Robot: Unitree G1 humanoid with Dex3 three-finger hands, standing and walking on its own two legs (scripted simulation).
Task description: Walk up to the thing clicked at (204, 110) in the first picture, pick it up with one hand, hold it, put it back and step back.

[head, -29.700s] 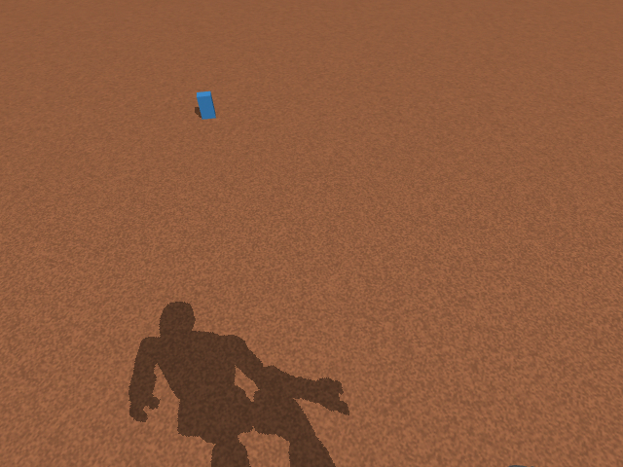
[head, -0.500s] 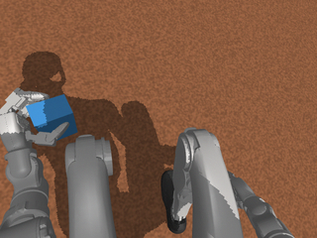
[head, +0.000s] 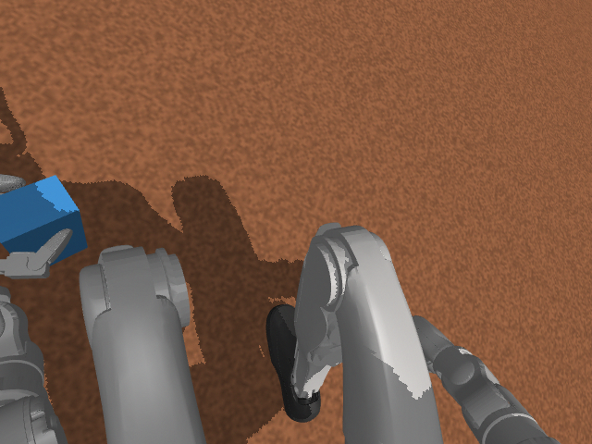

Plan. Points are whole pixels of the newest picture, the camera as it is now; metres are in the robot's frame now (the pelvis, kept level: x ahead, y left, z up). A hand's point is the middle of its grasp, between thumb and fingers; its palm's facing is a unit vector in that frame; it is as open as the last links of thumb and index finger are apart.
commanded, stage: lower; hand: left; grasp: from the side
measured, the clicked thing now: (41, 229) +0.37 +0.27 -0.16
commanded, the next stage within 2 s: loosen in 0.90 s
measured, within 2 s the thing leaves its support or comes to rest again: rests again in 0.98 s
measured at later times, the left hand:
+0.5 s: hand (19, 229) +0.37 +0.29 -0.16, palm faces +0.40 -0.92 +0.00, open 9.5 cm
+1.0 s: hand (19, 234) +0.37 +0.29 -0.17, palm faces +0.40 -0.92 +0.01, open 9.5 cm
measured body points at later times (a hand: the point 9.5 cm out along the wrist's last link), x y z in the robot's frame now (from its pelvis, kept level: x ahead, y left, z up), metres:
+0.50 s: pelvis -0.01 +0.01 +0.00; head +0.20 +0.18 +0.35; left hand +0.35 +0.34 -0.15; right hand +0.18 -0.24 -0.05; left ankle +0.08 +0.13 -0.25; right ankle +0.12 -0.12 -0.25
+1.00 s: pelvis -0.02 +0.01 -0.01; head +0.19 +0.20 +0.34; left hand +0.34 +0.34 -0.17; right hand +0.17 -0.23 -0.04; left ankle +0.08 +0.13 -0.25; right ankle +0.12 -0.12 -0.25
